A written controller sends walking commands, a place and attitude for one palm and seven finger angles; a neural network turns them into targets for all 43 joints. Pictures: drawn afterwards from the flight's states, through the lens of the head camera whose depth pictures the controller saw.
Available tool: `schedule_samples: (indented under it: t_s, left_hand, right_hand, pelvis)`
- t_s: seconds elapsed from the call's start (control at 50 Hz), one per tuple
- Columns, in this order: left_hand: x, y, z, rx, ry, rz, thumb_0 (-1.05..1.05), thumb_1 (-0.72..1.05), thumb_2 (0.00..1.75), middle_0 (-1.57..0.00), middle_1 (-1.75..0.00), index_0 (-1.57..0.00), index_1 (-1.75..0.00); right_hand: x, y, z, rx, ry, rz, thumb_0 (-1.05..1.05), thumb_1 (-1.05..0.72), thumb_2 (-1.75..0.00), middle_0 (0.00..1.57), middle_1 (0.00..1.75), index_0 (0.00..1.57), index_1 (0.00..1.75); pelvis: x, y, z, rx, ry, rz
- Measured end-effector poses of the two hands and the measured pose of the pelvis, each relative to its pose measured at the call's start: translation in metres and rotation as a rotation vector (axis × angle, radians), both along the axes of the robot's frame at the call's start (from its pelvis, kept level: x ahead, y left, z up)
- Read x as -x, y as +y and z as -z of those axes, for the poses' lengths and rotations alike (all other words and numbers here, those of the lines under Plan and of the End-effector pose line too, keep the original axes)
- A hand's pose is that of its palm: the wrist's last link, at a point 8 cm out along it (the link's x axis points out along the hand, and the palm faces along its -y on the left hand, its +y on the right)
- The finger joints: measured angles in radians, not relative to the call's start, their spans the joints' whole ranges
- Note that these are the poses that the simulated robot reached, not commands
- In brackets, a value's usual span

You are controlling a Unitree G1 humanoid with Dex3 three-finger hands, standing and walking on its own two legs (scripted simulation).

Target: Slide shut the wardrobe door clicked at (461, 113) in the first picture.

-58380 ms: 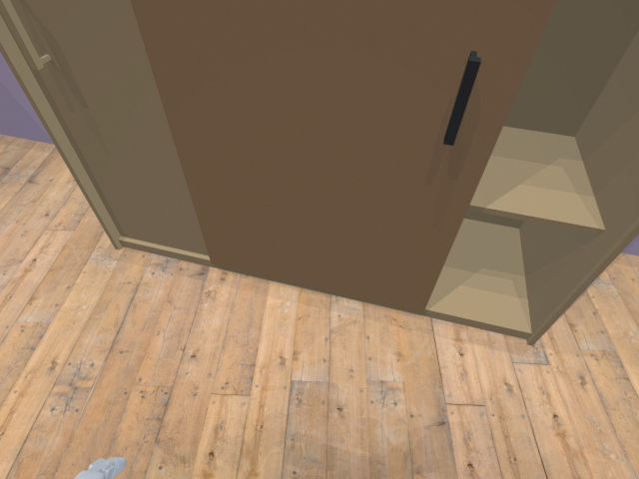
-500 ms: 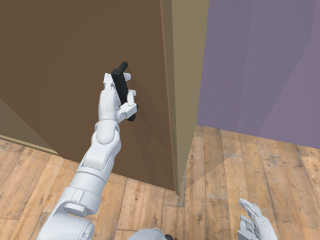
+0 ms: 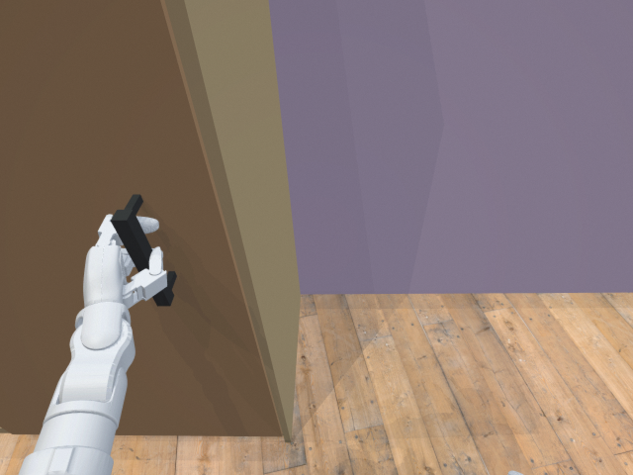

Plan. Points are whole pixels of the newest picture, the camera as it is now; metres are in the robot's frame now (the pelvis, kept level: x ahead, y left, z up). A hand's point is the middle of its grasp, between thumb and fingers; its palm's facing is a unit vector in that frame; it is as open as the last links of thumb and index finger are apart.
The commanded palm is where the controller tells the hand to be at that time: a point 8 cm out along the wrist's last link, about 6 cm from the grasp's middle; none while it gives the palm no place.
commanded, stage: stop walking and hold the door there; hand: left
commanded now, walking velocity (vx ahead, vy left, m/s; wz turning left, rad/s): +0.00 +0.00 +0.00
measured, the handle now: (150, 252) +0.39 +0.25 +0.09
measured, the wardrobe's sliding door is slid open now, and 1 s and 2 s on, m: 0.00 0.00 0.00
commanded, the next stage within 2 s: loosen the grip on the handle in 1.86 s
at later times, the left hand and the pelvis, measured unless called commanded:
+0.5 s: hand (157, 273) +0.34 +0.22 +0.11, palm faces +0.31 -0.92 -0.25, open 6.3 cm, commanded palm +0.30 +0.24 +0.12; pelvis +0.00 +0.01 +0.00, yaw +0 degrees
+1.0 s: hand (154, 274) +0.34 +0.23 +0.11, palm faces +0.20 -0.96 -0.19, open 6.1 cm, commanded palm +0.31 +0.24 +0.12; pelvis -0.02 +0.06 +0.00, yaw +0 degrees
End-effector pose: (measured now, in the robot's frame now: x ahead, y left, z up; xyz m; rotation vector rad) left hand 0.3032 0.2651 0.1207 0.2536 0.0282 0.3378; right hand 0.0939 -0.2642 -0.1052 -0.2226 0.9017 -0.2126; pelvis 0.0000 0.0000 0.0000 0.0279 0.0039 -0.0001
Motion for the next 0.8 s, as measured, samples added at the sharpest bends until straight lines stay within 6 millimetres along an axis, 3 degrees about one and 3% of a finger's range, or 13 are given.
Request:
schedule_samples:
  t_s: [0.14, 0.28, 0.4, 0.64, 0.8]
  left_hand:
    - [0.0, 0.0, 0.0, -0.002, -0.007, -0.006, 0.0, 0.69, 0.85, -0.3, -1.32, -0.23, -1.37]
    - [0.0, 0.0, 0.0, 0.002, -0.007, -0.006, 0.0, 0.7, 0.85, -0.3, -1.32, -0.23, -1.36]
    - [0.0, 0.001, 0.001, 0.003, -0.014, 0.003, 0.0, 0.7, 0.84, -0.3, -1.33, -0.24, -1.36]
    - [-0.001, 0.006, 0.002, -0.003, -0.034, 0.073, -0.01, 0.7, 0.82, -0.31, -1.35, -0.24, -1.37]
    - [-0.002, 0.008, 0.004, 0.024, -0.055, 0.12, 0.0, 0.71, 0.81, -0.32, -1.37, -0.23, -1.36]
  right_hand:
    - [-0.019, -0.003, -0.009, -0.002, -0.054, 0.007, 0.02, -0.91, -0.9, 0.2, 0.3, 0.19, 0.3]
    - [-0.038, 0.007, -0.017, -0.019, -0.111, -0.017, 0.01, -0.91, -0.9, 0.2, 0.3, 0.2, 0.3]
    - [-0.042, 0.017, -0.017, -0.023, -0.101, -0.04, 0.01, -0.91, -0.9, 0.2, 0.3, 0.2, 0.3]
    - [-0.043, 0.044, -0.011, -0.019, -0.037, -0.064, 0.01, -0.91, -0.9, 0.2, 0.3, 0.2, 0.3]
    - [-0.041, 0.078, -0.011, -0.031, -0.073, -0.096, 0.01, -0.91, -0.9, 0.2, 0.3, 0.2, 0.3]
  pelvis:
    - [-0.004, -0.007, 0.0, 0.002, -0.004, 0.006]
    - [-0.003, -0.007, 0.0, 0.004, -0.005, 0.007]
    - [-0.004, -0.002, -0.001, 0.009, 0.001, 0.0]
    - [0.007, 0.025, 0.003, 0.027, -0.01, -0.017]
    - [0.027, 0.048, 0.006, -0.006, 0.007, 0.004]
